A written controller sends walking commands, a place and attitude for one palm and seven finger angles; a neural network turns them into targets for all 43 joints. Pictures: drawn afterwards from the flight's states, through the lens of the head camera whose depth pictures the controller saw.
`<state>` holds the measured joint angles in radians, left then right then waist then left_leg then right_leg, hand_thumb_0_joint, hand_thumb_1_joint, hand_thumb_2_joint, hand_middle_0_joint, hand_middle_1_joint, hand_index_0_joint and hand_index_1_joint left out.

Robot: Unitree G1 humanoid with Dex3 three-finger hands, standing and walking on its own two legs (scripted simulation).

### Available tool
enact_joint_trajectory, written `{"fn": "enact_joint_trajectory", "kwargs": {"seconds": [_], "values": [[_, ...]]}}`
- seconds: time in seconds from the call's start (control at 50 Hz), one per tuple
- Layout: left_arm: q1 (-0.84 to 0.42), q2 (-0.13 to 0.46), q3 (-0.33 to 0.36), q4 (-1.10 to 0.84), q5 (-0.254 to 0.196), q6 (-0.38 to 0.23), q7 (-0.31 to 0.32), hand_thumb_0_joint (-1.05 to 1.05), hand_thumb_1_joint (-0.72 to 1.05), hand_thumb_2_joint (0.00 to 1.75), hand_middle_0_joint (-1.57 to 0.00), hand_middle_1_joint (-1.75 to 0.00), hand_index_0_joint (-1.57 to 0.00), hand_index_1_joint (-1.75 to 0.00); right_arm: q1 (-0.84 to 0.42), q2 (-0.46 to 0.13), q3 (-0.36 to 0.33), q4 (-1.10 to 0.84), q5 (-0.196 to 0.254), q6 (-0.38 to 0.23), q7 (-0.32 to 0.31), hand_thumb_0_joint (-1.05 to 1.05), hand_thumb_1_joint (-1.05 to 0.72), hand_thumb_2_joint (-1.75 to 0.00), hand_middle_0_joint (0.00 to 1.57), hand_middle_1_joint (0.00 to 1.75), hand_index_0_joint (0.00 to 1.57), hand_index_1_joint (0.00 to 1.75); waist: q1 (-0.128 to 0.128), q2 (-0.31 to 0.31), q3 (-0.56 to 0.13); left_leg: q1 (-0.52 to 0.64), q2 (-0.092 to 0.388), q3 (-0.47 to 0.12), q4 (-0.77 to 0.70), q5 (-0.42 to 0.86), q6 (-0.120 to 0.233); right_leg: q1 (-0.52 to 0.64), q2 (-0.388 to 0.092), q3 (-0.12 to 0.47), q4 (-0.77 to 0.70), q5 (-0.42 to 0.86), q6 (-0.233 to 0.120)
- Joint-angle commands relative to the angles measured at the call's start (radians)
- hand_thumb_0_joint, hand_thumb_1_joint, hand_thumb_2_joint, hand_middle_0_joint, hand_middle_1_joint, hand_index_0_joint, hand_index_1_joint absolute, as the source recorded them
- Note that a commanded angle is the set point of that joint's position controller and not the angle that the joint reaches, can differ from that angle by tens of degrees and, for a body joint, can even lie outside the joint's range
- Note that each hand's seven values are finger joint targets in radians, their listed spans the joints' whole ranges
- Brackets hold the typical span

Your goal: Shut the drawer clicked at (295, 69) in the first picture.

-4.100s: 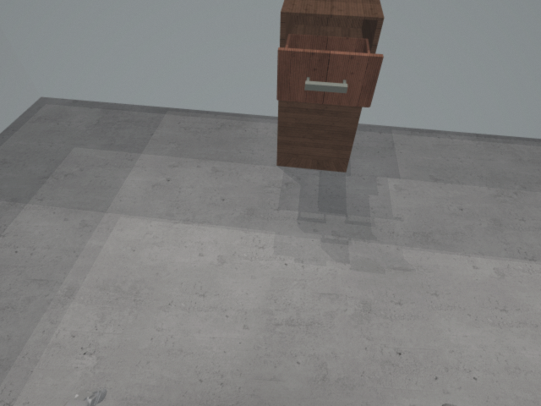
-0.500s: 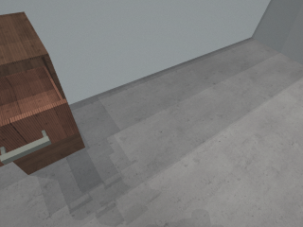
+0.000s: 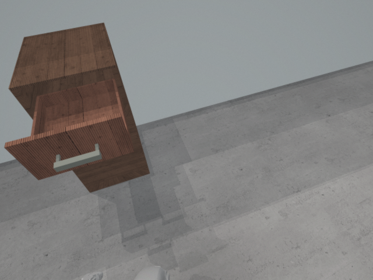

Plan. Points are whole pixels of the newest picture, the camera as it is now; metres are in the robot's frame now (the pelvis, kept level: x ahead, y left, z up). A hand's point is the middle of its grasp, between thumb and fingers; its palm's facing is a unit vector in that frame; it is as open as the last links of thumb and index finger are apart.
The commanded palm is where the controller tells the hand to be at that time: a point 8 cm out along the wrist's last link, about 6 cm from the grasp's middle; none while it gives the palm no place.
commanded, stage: turn to face it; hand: left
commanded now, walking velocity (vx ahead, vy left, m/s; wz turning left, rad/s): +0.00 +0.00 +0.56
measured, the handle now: (78, 156) +0.49 +0.37 -0.09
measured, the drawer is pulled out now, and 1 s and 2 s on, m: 0.29 0.29 0.29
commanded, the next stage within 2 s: take the last steps up to it in 0.50 s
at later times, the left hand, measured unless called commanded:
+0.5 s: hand out of the picture -0.02 +0.26 -0.17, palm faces +0.29 -0.91 -0.28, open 7.4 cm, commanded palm none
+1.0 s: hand out of the picture -0.09 +0.18 -0.18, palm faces +0.43 -0.89 -0.16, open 7.4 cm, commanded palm none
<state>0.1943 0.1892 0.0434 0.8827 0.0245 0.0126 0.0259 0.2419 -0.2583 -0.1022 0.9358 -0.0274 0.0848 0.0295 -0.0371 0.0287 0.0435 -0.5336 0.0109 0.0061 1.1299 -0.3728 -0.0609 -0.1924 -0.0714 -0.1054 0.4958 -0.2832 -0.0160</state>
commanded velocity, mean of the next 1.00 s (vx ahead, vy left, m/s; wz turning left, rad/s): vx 0.13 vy -0.01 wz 0.20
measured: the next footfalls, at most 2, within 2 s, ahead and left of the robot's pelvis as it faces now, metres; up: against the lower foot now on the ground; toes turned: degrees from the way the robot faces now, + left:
left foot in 0.24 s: +0.01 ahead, +0.16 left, +0.00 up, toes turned +14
right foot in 0.60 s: +0.08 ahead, -0.07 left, +0.00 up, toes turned +12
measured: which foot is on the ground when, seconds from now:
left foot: up 0.00-0.22, down 0.24-0.60, up 0.62-1.00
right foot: down 0.00-0.24, up 0.26-0.58, down 0.60-1.00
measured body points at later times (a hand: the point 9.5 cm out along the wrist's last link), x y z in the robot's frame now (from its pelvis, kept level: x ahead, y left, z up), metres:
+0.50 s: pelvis -0.01 +0.04 +0.00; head +0.03 +0.05 +0.44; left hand -0.04 +0.31 -0.15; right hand +0.17 -0.17 -0.14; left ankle -0.03 +0.15 -0.74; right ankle +0.04 -0.10 -0.70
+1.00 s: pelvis +0.02 +0.04 +0.00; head +0.02 +0.06 +0.45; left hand -0.11 +0.23 -0.16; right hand +0.14 -0.17 -0.15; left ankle -0.02 +0.16 -0.73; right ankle +0.04 -0.08 -0.74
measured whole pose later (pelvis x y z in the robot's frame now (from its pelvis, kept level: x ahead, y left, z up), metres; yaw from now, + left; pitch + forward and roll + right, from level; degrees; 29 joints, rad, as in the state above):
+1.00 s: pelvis +0.02 +0.04 +0.00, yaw +20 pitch +0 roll -1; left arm 0.41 0.16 0.04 1.09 0.03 -0.03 0.01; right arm 0.26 -0.18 -0.05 1.05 -0.03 0.01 0.02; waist 0.05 -0.01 0.00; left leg -0.27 0.07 0.09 0.59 -0.34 0.00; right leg -0.15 -0.05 -0.14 0.40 -0.25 0.00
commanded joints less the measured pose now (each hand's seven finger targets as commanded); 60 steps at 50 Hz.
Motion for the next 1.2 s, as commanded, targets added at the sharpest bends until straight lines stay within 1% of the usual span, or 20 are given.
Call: {"fn": "enact_joint_trajectory", "kwargs": {"seconds": [0.0,0.1,0.16,0.18,0.22,0.24,0.34,0.54,0.56,0.58,0.6,0.64,0.68,0.88,0.96,0.98,1.02,1.04,1.1,1.18], "values": [[0.079,0.210,0.052,-0.050,0.002,-0.018,0.009,0.00,0.90,0.90,-0.20,-0.30,-0.20,-0.30,-0.121,-0.049,0.002,-0.105,0.005,-0.026,0.001,0.00,-0.90,-0.90,0.20,0.30,0.20,0.30,0.073,-0.210,0.012,-0.035,0.024,0.032,-0.077,-0.043,-0.020,0.052,-0.263,0.117,-0.165,0.300,-0.110],[0.121,0.252,0.066,-0.033,0.009,-0.012,0.006,0.00,0.90,0.90,-0.20,-0.30,-0.20,-0.30,-0.177,-0.039,0.024,-0.129,0.015,-0.041,0.001,0.00,-0.90,-0.90,0.20,0.30,0.20,0.30,0.101,-0.253,-0.056,0.105,0.004,0.090,-0.334,-0.091,0.001,0.106,-0.288,0.082,-0.075,0.522,-0.113],[0.104,0.256,0.070,-0.022,0.002,-0.007,0.001,0.00,0.90,0.90,-0.20,-0.30,-0.20,-0.30,-0.107,-0.059,0.022,-0.113,0.014,-0.052,-0.006,0.00,-0.90,-0.90,0.20,0.30,0.20,0.30,0.060,-0.257,-0.104,0.259,-0.018,0.118,-0.572,0.052,0.020,0.095,-0.259,0.011,0.032,0.537,-0.051],[0.094,0.242,0.069,-0.020,-0.006,-0.003,-0.001,0.00,0.90,0.90,-0.20,-0.30,-0.20,-0.30,-0.049,-0.096,0.015,-0.099,0.013,-0.061,-0.006,0.00,-0.90,-0.90,0.20,0.30,0.20,0.30,0.022,-0.174,-0.138,0.407,0.015,0.083,-0.730,0.191,0.038,0.024,-0.242,-0.025,0.161,0.471,-0.006],[0.057,0.138,0.036,-0.092,-0.007,0.005,-0.009,0.00,0.90,0.90,-0.20,-0.30,-0.20,-0.30,0.056,-0.288,-0.027,-0.086,0.013,-0.067,-0.018,0.00,-0.90,-0.90,0.20,0.30,0.20,0.30,-0.039,0.279,-0.188,0.628,0.436,-0.373,-0.754,0.883,0.271,-0.407,-0.057,-0.020,0.543,-0.393,0.105],[0.012,0.157,0.037,-0.093,-0.003,0.014,-0.004,0.00,0.90,0.90,-0.20,-0.30,-0.20,-0.30,0.076,-0.264,-0.021,-0.066,0.011,-0.067,-0.027,0.00,-0.90,-0.90,0.20,0.30,0.20,0.30,-0.049,0.172,-0.173,0.582,0.418,-0.320,-0.731,0.842,0.302,-0.416,-0.060,0.056,0.628,-0.357,0.093],[0.068,0.138,0.040,-0.011,-0.011,0.019,-0.015,0.00,0.90,0.90,-0.20,-0.30,-0.20,-0.30,-0.106,-0.157,0.013,-0.097,0.008,-0.075,-0.043,0.00,-0.90,-0.90,0.20,0.30,0.20,0.30,0.035,0.159,-0.077,0.408,0.222,-0.124,-0.746,0.704,0.213,-0.317,-0.029,0.064,0.580,-0.153,0.100],[0.159,0.118,0.033,0.009,-0.014,-0.009,-0.004,0.00,0.90,0.90,-0.20,-0.30,-0.20,-0.30,-0.118,-0.135,0.010,-0.078,0.012,-0.062,-0.037,0.00,-0.90,-0.90,0.20,0.30,0.20,0.30,0.074,0.093,-0.090,0.287,0.172,-0.195,-0.659,0.463,0.177,0.019,0.038,0.038,-0.008,0.070,0.073],[0.173,0.158,0.038,0.013,-0.007,-0.022,0.001,0.00,0.90,0.90,-0.20,-0.30,-0.20,-0.30,-0.100,-0.093,0.016,-0.074,0.021,-0.065,-0.032,0.00,-0.90,-0.90,0.20,0.30,0.20,0.30,0.080,-0.012,-0.091,0.199,0.107,-0.151,-0.566,0.313,0.121,0.119,-0.042,0.125,-0.123,0.154,0.055],[0.178,0.249,0.054,0.012,0.008,-0.034,0.010,0.00,0.90,0.90,-0.20,-0.30,-0.20,-0.30,-0.074,-0.021,0.028,-0.086,0.027,-0.066,-0.027,0.00,-0.90,-0.90,0.20,0.30,0.20,0.30,0.073,-0.273,-0.094,0.046,-0.034,-0.014,-0.378,-0.006,0.045,0.191,-0.280,0.386,-0.191,0.322,-0.036],[0.196,0.256,0.049,0.011,-0.001,-0.034,0.005,0.00,0.90,0.90,-0.20,-0.30,-0.20,-0.30,-0.091,-0.047,0.023,-0.089,0.018,-0.051,-0.032,0.00,-0.90,-0.90,0.20,0.30,0.20,0.30,0.095,-0.273,-0.105,0.084,-0.028,-0.068,-0.222,-0.216,0.045,0.071,-0.372,0.437,-0.240,0.230,-0.128],[0.124,0.201,0.045,0.008,-0.003,-0.035,0.003,0.00,0.90,0.90,-0.20,-0.30,-0.20,-0.30,-0.085,-0.060,0.015,-0.054,0.005,-0.044,-0.022,0.00,-0.90,-0.90,0.20,0.30,0.20,0.30,0.071,-0.256,-0.011,0.012,0.005,-0.080,-0.031,-0.098,0.053,-0.002,-0.289,0.407,-0.317,-0.108,-0.126],[0.095,0.156,0.037,0.012,-0.003,-0.045,0.003,0.00,0.90,0.90,-0.20,-0.30,-0.20,-0.30,-0.045,-0.053,0.014,-0.018,-0.001,-0.054,-0.010,0.00,-0.90,-0.90,0.20,0.30,0.20,0.30,0.048,-0.177,0.000,0.003,0.037,-0.046,-0.009,0.004,0.046,0.007,-0.236,0.288,-0.315,-0.135,-0.108],[0.254,0.141,0.033,0.147,0.008,-0.064,-0.009,0.00,0.90,0.90,-0.20,-0.30,-0.20,-0.30,-0.079,0.039,0.035,0.021,0.004,-0.094,-0.004,0.00,-0.90,-0.90,0.20,0.30,0.20,0.30,0.103,-0.176,0.019,0.097,0.055,0.083,-0.416,-0.037,0.053,0.071,-0.227,0.232,-0.345,-0.160,-0.145],[0.218,0.116,0.030,0.184,-0.007,-0.055,-0.014,0.00,0.90,0.90,-0.20,-0.30,-0.20,-0.30,0.060,0.053,0.047,0.085,0.006,-0.120,-0.020,0.00,-0.90,-0.90,0.20,0.30,0.20,0.30,0.035,-0.138,0.002,0.388,0.022,0.146,-0.686,0.095,0.060,-0.076,-0.143,0.142,-0.233,-0.186,-0.093],[0.209,0.087,0.025,0.182,-0.007,-0.052,-0.019,0.00,0.90,0.90,-0.20,-0.30,-0.20,-0.30,0.131,0.021,0.040,0.114,0.008,-0.127,-0.029,0.00,-0.90,-0.90,0.20,0.30,0.20,0.30,0.003,-0.042,-0.009,0.523,0.058,0.095,-0.735,0.056,0.070,-0.181,-0.103,0.104,-0.134,-0.210,-0.064],[0.138,0.007,0.006,0.128,-0.005,-0.051,-0.027,0.00,0.90,0.90,-0.20,-0.30,-0.20,-0.30,0.319,-0.128,0.009,0.153,-0.005,-0.128,-0.048,0.00,-0.90,-0.90,0.20,0.30,0.20,0.30,-0.070,0.251,0.030,0.599,0.416,-0.401,-0.978,-0.201,0.221,-0.469,0.046,-0.043,0.325,-0.261,0.001],[0.073,0.040,0.014,0.108,0.009,-0.044,-0.025,0.00,0.90,0.90,-0.20,-0.30,-0.20,-0.30,0.314,-0.113,0.015,0.160,-0.005,-0.128,-0.054,0.00,-0.90,-0.90,0.20,0.30,0.20,0.30,-0.076,0.246,0.065,0.544,0.427,-0.418,-1.006,-0.219,0.247,-0.509,0.011,0.039,0.477,-0.257,-0.012],[0.080,0.033,0.022,0.146,0.006,-0.046,-0.046,0.00,0.90,0.90,-0.20,-0.30,-0.20,-0.30,0.199,-0.010,0.045,0.137,0.003,-0.149,-0.063,0.00,-0.90,-0.90,0.20,0.30,0.20,0.30,-0.007,0.088,0.125,0.455,0.348,-0.228,-1.002,0.017,0.232,-0.500,-0.054,0.089,0.583,-0.064,-0.003],[0.107,0.014,0.020,0.165,0.000,-0.034,-0.047,0.00,0.90,0.90,-0.20,-0.30,-0.20,-0.30,0.225,0.015,0.054,0.155,0.013,-0.171,-0.069,0.00,-0.90,-0.90,0.20,0.30,0.20,0.30,0.026,0.076,0.061,0.511,0.272,-0.050,-0.961,0.413,0.218,-0.467,-0.041,0.059,0.564,0.053,0.022]]}}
